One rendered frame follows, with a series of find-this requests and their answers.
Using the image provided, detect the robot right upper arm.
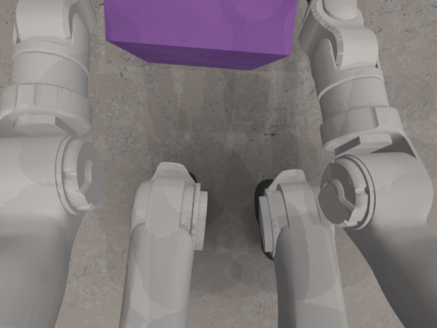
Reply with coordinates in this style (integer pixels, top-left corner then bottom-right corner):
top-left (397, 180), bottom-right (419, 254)
top-left (318, 152), bottom-right (437, 328)

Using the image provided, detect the left robot forearm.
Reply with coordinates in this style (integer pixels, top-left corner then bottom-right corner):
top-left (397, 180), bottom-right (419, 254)
top-left (0, 0), bottom-right (98, 138)

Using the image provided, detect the right robot forearm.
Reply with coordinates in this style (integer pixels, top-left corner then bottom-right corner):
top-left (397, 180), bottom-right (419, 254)
top-left (298, 0), bottom-right (433, 188)

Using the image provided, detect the right robot shin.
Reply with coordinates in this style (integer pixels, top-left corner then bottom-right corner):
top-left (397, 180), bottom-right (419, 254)
top-left (268, 169), bottom-right (335, 254)

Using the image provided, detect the carton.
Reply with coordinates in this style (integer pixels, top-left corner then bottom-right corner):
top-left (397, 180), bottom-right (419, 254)
top-left (104, 0), bottom-right (298, 70)

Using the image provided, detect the robot left upper arm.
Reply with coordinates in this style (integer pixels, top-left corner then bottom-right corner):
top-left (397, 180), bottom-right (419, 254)
top-left (0, 134), bottom-right (107, 328)

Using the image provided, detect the robot left thigh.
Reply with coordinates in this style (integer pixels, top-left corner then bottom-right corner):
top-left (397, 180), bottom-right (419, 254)
top-left (119, 175), bottom-right (208, 328)

